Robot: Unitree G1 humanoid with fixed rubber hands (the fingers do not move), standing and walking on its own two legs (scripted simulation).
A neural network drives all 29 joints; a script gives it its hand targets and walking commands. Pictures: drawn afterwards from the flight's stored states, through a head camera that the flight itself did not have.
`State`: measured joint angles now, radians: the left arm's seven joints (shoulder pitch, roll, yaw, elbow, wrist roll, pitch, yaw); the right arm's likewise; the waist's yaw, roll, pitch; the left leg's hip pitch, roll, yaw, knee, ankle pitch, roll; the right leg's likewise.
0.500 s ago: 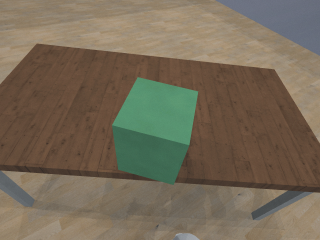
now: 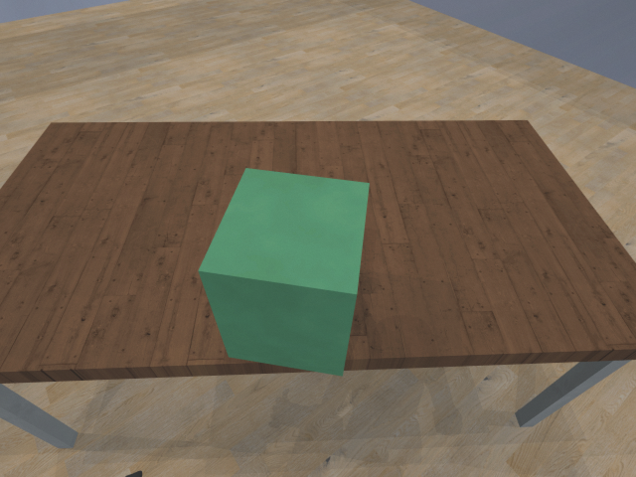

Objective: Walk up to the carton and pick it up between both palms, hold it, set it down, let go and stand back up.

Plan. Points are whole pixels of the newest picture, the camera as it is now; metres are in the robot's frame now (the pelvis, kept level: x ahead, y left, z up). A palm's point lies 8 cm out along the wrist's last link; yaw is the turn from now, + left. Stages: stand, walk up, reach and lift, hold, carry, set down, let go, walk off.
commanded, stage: walk up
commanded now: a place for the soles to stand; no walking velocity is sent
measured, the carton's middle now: (295, 274) +0.43 +0.05 -0.04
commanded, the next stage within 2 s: reach and lift in 1.64 s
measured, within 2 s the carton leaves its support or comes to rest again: neither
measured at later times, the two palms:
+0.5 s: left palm out of the picture +0.10 +0.26 -0.08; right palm out of the picture +0.07 -0.27 -0.10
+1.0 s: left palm out of the picture +0.05 +0.27 -0.10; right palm out of the picture +0.00 -0.27 -0.11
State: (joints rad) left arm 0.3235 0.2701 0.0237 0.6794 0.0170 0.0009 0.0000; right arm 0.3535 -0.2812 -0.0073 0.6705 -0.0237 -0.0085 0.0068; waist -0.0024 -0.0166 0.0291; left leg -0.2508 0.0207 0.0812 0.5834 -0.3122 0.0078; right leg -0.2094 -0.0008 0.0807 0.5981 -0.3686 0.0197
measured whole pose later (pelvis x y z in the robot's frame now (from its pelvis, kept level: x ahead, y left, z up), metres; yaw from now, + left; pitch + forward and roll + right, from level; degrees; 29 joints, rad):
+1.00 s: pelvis -0.04 +0.01 +0.00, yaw -4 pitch -1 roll +0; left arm 0.36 0.28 0.01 0.68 0.01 0.00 0.00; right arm 0.31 -0.31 0.01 0.74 -0.01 0.03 0.01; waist -0.01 0.02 0.04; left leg -0.29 0.06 0.14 0.57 -0.26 0.01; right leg -0.28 0.03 0.13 0.58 -0.28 0.03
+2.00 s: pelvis -0.04 +0.00 -0.01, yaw -4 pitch -5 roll +0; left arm 0.06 0.26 0.04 0.45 0.04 0.31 -0.01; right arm 0.14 -0.18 -0.07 0.75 -0.01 -0.16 -0.01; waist -0.02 -0.05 0.13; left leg -0.26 0.06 0.11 0.64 -0.30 0.00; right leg -0.25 -0.01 0.03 0.65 -0.32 0.03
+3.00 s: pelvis -0.02 +0.02 +0.01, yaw -2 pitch -5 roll -1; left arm 0.15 0.40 -0.01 0.60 -0.22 -0.31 -0.17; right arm 0.22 0.02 0.03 0.65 0.12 -0.46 -0.17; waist 0.04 -0.01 0.09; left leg -0.17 0.03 0.06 0.55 -0.29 0.02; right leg -0.11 -0.02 0.00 0.47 -0.27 0.04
